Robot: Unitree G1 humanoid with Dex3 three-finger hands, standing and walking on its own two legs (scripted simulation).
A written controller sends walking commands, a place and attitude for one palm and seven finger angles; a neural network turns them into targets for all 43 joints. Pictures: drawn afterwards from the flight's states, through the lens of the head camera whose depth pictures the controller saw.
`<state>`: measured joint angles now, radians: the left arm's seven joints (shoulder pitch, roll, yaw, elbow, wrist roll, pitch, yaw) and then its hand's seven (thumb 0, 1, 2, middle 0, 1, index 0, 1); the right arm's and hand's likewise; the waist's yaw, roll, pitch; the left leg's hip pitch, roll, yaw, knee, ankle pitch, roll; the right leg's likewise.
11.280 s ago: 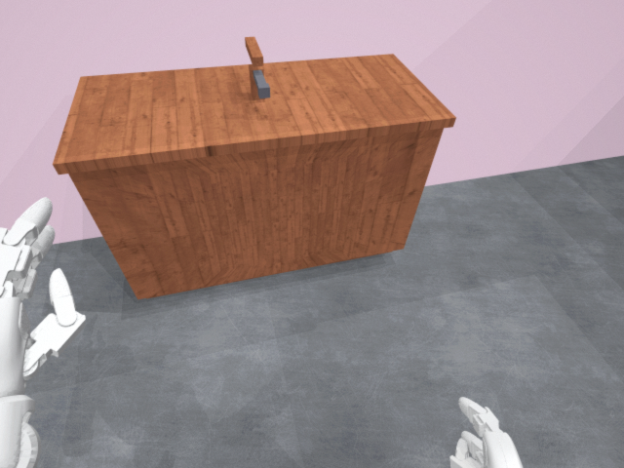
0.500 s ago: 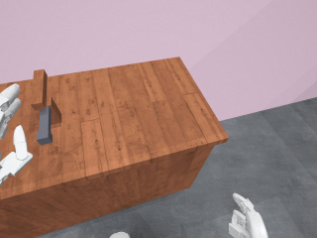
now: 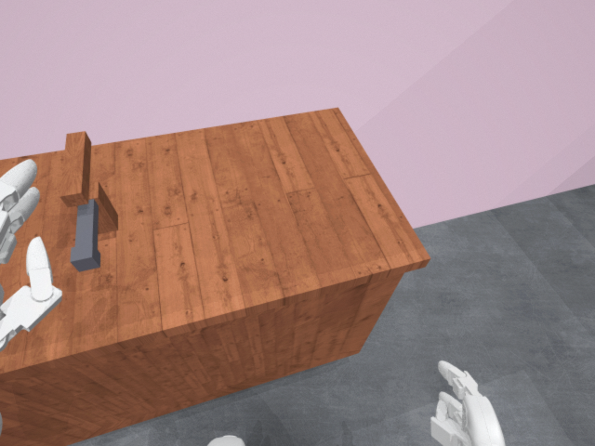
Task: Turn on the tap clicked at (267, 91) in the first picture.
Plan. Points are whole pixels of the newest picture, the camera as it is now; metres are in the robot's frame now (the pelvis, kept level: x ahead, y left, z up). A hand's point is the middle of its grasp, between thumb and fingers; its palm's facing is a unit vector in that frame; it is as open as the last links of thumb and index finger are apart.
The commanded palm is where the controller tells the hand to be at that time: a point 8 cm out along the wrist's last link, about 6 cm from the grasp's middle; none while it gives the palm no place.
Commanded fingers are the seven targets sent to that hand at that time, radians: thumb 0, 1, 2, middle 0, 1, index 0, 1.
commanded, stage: shuffle to correct the standing spot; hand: left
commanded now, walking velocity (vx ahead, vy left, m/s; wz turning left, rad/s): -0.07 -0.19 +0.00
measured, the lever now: (85, 257) +0.34 +0.33 +0.02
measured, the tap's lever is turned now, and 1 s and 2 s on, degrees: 0 0 0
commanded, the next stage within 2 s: come to a stop and stand still in 0.18 s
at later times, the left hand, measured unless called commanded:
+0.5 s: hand out of the picture +0.24 +0.28 +0.21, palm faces +0.41 -0.78 -0.48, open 7.4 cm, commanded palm +0.16 +0.28 +0.19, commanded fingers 0.00 0.90 0.90 -0.20 -0.30 -0.20 -0.30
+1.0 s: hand out of the picture +0.22 +0.33 +0.17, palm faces +0.39 -0.84 -0.38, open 7.4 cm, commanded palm +0.16 +0.36 +0.19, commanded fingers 0.00 0.90 0.90 -0.20 -0.30 -0.20 -0.30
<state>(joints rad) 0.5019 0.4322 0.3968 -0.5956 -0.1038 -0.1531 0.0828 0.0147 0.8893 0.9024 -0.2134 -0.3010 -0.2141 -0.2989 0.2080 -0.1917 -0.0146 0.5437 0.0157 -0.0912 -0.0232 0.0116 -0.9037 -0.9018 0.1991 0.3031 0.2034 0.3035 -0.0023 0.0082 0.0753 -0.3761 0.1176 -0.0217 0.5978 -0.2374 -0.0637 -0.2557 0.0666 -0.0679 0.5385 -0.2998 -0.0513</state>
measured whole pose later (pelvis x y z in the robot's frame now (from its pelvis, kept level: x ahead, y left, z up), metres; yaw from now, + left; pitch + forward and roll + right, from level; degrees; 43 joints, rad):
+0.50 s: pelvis +0.00 +0.00 +0.00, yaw +0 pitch +0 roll -1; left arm 0.29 0.55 0.52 -0.44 -0.10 -0.25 0.06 0.01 0.89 0.90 -0.21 -0.30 -0.21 -0.30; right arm 0.25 -0.24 0.01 0.56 0.01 -0.18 0.01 0.01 -0.90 -0.90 0.20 0.30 0.20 0.30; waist 0.01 -0.02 0.08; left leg -0.36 0.10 0.00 0.59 -0.23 -0.02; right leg -0.26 0.05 -0.05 0.55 -0.30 -0.04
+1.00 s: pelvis +0.00 +0.08 +0.01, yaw -1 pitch -1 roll -2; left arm 0.39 0.38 0.37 -0.51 -0.01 -0.19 0.13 0.01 0.89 0.90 -0.21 -0.30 -0.21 -0.30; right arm 0.14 -0.16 0.06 0.54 -0.02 -0.12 0.01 0.01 -0.90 -0.90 0.20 0.30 0.21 0.30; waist 0.04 -0.04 0.09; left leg -0.28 0.01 0.06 0.49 -0.19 0.05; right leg -0.17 -0.05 0.00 0.41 -0.22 0.04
